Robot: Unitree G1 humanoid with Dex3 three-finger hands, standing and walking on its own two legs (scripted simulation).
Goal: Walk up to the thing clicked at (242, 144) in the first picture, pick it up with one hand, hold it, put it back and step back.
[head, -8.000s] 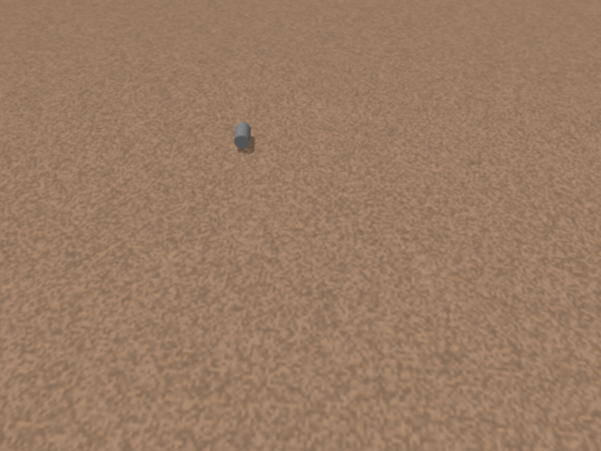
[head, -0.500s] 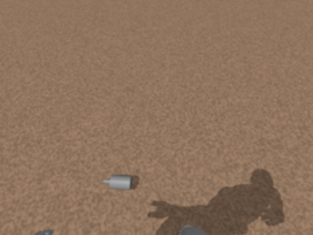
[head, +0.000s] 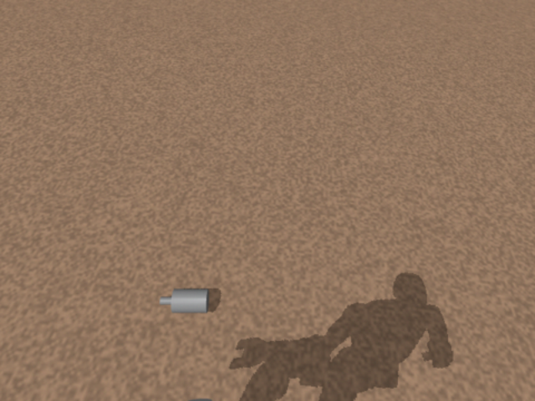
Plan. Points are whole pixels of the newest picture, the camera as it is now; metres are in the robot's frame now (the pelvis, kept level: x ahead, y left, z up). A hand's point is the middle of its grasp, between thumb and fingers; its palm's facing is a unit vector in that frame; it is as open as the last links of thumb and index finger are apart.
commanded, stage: walk up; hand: left
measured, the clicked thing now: (184, 300) +0.50 +0.27 -0.72
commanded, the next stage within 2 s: none
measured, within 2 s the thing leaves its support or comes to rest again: neither
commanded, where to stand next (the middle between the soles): +0.12 +0.00 m, yaw +1 degrees
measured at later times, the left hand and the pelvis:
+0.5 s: hand out of the picture +0.09 +0.29 -0.16, palm faces -0.01 -0.93 -0.36, open 7.4 cm; pelvis +0.00 +0.01 -0.01, yaw -1 degrees
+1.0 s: hand out of the picture +0.00 +0.32 -0.14, palm faces +0.04 -0.91 -0.41, open 7.4 cm; pelvis +0.06 +0.02 +0.00, yaw +3 degrees
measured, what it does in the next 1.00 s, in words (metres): steps on the spot: right foot, then left foot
